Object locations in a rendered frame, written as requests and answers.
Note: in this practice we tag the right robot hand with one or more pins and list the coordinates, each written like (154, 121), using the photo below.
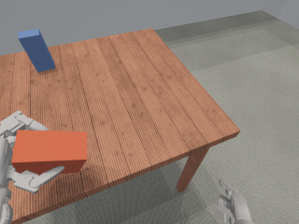
(234, 209)

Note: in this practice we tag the sponge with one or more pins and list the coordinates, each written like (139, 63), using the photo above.
(40, 151)

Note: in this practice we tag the left robot hand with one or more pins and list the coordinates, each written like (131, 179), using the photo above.
(27, 180)

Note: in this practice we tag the table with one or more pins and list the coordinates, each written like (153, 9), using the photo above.
(140, 106)

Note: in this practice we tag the left robot forearm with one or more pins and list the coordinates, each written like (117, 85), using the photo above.
(6, 211)

